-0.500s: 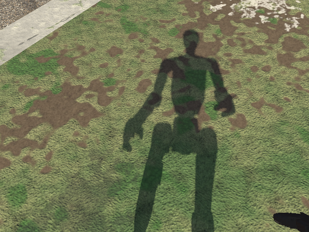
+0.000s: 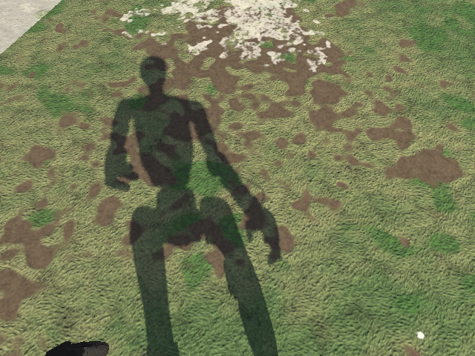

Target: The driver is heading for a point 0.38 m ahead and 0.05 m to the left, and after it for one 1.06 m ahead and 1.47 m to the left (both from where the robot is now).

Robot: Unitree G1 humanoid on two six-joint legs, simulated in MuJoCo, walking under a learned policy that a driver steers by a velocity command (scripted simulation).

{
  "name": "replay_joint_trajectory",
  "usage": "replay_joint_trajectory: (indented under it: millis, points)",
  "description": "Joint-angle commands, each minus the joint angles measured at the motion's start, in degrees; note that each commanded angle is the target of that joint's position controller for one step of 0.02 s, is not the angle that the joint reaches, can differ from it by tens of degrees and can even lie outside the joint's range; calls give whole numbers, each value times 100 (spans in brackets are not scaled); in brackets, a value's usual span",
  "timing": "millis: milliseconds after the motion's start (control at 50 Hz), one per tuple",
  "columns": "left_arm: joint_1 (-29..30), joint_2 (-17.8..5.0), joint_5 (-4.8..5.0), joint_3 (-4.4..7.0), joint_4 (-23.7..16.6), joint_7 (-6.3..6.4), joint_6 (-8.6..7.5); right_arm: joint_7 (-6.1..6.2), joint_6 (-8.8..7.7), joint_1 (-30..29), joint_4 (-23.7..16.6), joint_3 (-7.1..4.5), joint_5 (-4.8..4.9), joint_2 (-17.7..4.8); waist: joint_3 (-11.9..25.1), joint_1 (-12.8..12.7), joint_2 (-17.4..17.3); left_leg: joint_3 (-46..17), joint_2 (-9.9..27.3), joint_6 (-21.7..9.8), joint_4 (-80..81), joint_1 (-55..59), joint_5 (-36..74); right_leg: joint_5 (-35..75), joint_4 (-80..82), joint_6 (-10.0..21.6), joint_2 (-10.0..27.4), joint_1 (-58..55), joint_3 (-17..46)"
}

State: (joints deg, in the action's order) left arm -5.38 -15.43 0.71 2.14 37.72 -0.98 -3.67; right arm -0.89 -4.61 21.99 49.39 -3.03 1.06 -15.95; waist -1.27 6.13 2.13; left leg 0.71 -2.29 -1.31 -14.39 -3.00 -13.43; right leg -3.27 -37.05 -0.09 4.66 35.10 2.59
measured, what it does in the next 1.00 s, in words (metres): walks ahead, turning left: right foot, then left foot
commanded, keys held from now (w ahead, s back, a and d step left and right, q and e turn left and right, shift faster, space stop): w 0.20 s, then w+q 0.08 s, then q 0.72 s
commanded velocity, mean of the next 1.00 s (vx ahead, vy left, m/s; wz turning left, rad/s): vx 0.25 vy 0.00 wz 0.32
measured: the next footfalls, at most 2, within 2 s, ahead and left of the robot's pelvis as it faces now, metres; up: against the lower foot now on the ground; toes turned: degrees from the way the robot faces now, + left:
right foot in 0.12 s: +0.23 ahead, -0.14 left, +0.00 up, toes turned -1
left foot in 0.60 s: +0.45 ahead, +0.08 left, +0.00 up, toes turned +11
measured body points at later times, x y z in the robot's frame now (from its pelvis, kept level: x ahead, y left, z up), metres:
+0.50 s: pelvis +0.25 -0.05 +0.00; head +0.28 -0.05 +0.45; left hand +0.29 +0.24 -0.12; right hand +0.45 -0.29 -0.11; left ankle +0.41 +0.10 -0.70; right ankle +0.19 -0.14 -0.74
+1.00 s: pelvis +0.37 -0.05 -0.01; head +0.41 -0.04 +0.43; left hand +0.40 +0.26 -0.12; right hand +0.63 -0.25 -0.10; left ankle +0.41 +0.07 -0.74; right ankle +0.46 -0.17 -0.73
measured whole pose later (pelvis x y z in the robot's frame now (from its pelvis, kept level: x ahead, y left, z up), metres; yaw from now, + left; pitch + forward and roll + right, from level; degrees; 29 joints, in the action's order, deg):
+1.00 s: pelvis +0.37 -0.05 -0.01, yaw +23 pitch +3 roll +0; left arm -8.3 -16.5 0.1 3.0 42.6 1.3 -0.4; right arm 1.4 2.8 9.7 35.4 -4.8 0.3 -17.8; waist -1.5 1.3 -0.6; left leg -10.5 -7.2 -1.6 -29.0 -24.5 -6.9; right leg -17.7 -38.0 -3.4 -0.9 24.2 6.2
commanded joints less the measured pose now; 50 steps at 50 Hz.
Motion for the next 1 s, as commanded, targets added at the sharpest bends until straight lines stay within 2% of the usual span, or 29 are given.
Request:
replay_joint_trajectory:
  millis: [20, 60, 80, 100, 120, 140, 160, 180, 200, 220, 240, 300, 360, 400, 440, 520, 580, 600, 620, 640, 660, 680, 700, 720, 740, 780, 840, 940, 1000]
  points:
    - [580, -362, 46, 82, -549, -63, -113, 25, -20, -56, -257, -224, 58, -1045, -104, -131, -711, -857, 1522, -915, 393, -187, 1385, 216, 442, 81, -165, -422, -159]
    - [549, -472, 45, 123, -577, -95, -131, 46, 42, -43, -196, -247, 69, -1126, -97, -265, -753, -886, 1659, -811, 164, 56, 1655, -84, 681, 233, -225, -654, -194]
    - [272, -560, 27, 174, -508, -92, -138, 61, 74, -123, -191, -254, 74, -1171, 32, -484, -747, -781, 1613, -720, -172, 69, 2216, -123, 874, 333, -327, -1127, -299]
    - [-326, -746, -10, 284, -315, -61, -130, 75, 92, -131, -191, -224, 72, -1103, 397, -789, -645, -547, 1388, -593, -903, -41, 2984, -142, 1024, 474, -461, -2031, -419]
    - [-1230, -1042, -46, 414, -106, -6, -116, 87, 83, -155, -259, -132, -3, -896, 1027, -1197, -441, -280, 1106, -387, -2143, -670, 2746, -72, 904, 715, -77, -3400, -41]
    - [-1950, -1665, -152, 541, -36, 49, -66, 79, -9, 217, -473, 52, -136, -358, 1882, -1220, 842, 125, 377, 21, -4371, -2676, 536, -253, 964, 1450, 1406, -5465, 2143]
    - [-2143, -1468, -55, 491, 61, 14, -36, 59, -120, 319, -442, 66, -49, -411, 2301, -1231, 1443, -454, 55, 75, -5451, -3753, -1970, -1278, 1817, 1945, 1856, -5786, 3924]
    - [-1792, -1127, -17, 369, 40, -6, -50, 24, -176, -87, -510, -76, 87, -916, 1415, -1217, 844, -620, 421, 12, -5873, -4298, -1710, -1775, 1968, 1709, 1658, -5132, 3375]
    - [-1436, -928, -22, 298, -5, -12, -56, 11, -188, -478, -597, -79, 111, -928, 863, -1100, 555, -484, 674, -43, -5732, -4302, -1180, -1615, 2065, 1521, 1391, -4394, 2608]
    - [-1087, -757, -64, 241, -16, -33, -68, 19, -154, -608, -583, -79, 52, -846, 475, -924, 253, -427, 849, -11, -5427, -4091, -773, -1188, 2265, 1416, 1167, -3679, 2036]
    - [-850, -606, -106, 199, -24, -49, -108, 30, -83, -567, -545, -106, -1, -798, 292, -741, 297, -483, 1001, 21, -5139, -3774, -470, -765, 2458, 1322, 990, -3171, 1625]
    - [-677, -630, -150, 232, 124, -52, -260, 56, 125, -390, -454, -77, 16, -512, 122, -498, 300, -544, 978, 171, -4897, -3330, 44, 523, 2831, 1322, 876, -2507, 764]
    - [-646, -717, -214, 265, 300, 37, -288, 84, 157, -613, -562, -80, -51, -419, 49, -444, 130, -611, 785, 304, -4031, -3277, 763, 2463, 2670, 1187, 738, -2430, -190]
    - [-572, -776, -192, 264, 342, 112, -242, 19, 127, -952, -673, -36, -79, -304, 54, -551, 160, -332, 684, 276, -3090, -2893, 1565, 2625, 2635, 1013, 528, -2331, -711]
    - [-758, -878, -158, 282, 451, 192, -177, -73, 116, -1384, -874, -5, -90, -234, 90, -751, 116, -158, 602, 243, -2532, -2764, 2034, 2680, 2545, 976, 608, -2559, -830]
    - [-843, -1046, -31, 357, 593, 288, 51, -240, 163, -1607, -1203, -89, -95, -432, 157, -782, 153, -62, 523, 38, -2078, -2966, 1314, 2900, 1932, 910, 956, -3416, -810]
    - [-651, -1103, 55, 402, 518, 396, 237, -300, 161, -947, -1197, -251, -117, -703, 499, -412, 152, 252, 133, -269, -1606, -2146, 808, 3700, 520, 657, 842, -3521, -943]
    - [-776, -1016, 32, 370, 503, 407, 253, -223, 142, -424, -1101, -381, -135, -988, 827, -182, -193, 74, 62, -486, -1078, -1236, 1961, 3167, -587, 359, 452, -3192, -1120]
    - [-1116, -721, -232, 249, 349, 368, 197, -77, 185, -144, -1182, -514, -163, -1590, 1428, -280, -1317, -1561, 1310, -1101, -1458, 385, 4855, 194, -2427, -50, -123, -1673, -1199]
    - [-1464, -466, -281, 122, 227, 247, 140, -36, 215, -349, -1383, -480, -213, -1699, 2290, -597, -1886, -3848, 2505, -2411, -1207, 1665, 5227, -3760, -4116, -326, -1154, -56, -366]
    - [-1226, -899, -138, 220, 337, 150, 115, -50, 272, -492, -1520, -393, -163, -1287, 2473, -280, -929, -3426, 2248, -2224, -969, 1372, 4174, -3429, -4376, -241, -734, 96, 466]
    - [-796, -912, -5, 226, 199, 142, 146, -29, 302, -846, -1598, -332, -120, -1067, 1829, -347, -657, -2814, 1968, -1918, -862, 759, 3321, -2997, -4213, -186, -562, 299, 381]
    - [-666, -827, -48, 227, 237, 202, 208, -6, 351, -1075, -1599, -294, -44, -914, 1212, -495, -184, -2397, 1674, -1601, -671, -12, 2594, -2679, -3705, -213, -364, 332, 301]
    - [-594, -883, -116, 263, 220, 278, 289, 37, 397, -1258, -1637, -267, -19, -833, 928, -605, -254, -2215, 1487, -1441, -514, -647, 2008, -2430, -3199, -239, -244, 112, 296]
    - [-632, -825, -123, 260, 207, 287, 347, 57, 442, -1353, -1678, -283, -84, -890, 780, -728, -496, -2097, 1264, -1361, -376, -1179, 1705, -2237, -2870, -268, -298, -267, 198]
    - [-760, -663, -131, 224, 239, 316, 367, 110, 489, -1399, -1728, -339, -165, -991, 799, -779, -789, -1975, 1088, -1354, -317, -1482, 1760, -2097, -2235, -371, -437, -582, 105]
    - [-647, -592, -129, 192, 244, 342, 359, 221, 533, -1345, -1751, -398, -109, -1092, 1028, -690, -833, -2053, 1020, -1274, -399, -1452, 1317, -1725, -1525, -468, -489, -786, 200]
    - [-380, -639, -72, 222, 142, 274, 292, 259, 655, -1354, -1809, -416, -95, -1080, 912, -540, -1130, -2555, 916, -1058, -416, -1484, 55, -1531, -567, -410, -612, -1108, 267]
    - [-643, -655, -41, 276, 201, 194, 188, 264, 723, -1421, -1846, -403, -29, -1030, 857, -702, -1209, -2783, 798, -856, -716, -1443, 168, -1132, 729, -201, -678, -1735, 141]
Velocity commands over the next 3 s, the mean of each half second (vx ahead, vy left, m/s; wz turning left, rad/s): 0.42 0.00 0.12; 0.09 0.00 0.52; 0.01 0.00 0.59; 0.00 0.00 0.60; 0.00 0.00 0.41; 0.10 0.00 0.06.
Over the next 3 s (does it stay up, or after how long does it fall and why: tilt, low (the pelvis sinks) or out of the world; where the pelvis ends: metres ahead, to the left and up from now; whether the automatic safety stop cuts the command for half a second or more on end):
stays up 0.35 -0.01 -0.02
